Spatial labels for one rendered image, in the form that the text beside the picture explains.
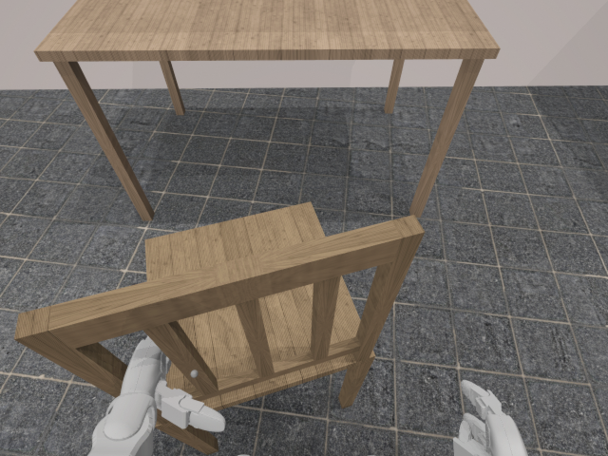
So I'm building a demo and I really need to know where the chair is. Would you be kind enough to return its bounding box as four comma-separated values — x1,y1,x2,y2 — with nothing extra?
14,202,425,455

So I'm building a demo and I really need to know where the left robot forearm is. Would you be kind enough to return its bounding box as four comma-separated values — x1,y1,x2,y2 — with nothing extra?
87,392,157,456

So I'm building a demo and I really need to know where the table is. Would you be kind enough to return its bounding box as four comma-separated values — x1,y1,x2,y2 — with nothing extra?
34,0,501,220

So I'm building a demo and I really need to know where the right robot hand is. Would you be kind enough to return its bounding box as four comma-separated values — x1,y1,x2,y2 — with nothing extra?
453,380,528,456

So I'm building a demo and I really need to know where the left robot hand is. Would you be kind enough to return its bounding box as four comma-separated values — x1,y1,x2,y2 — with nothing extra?
120,336,225,432

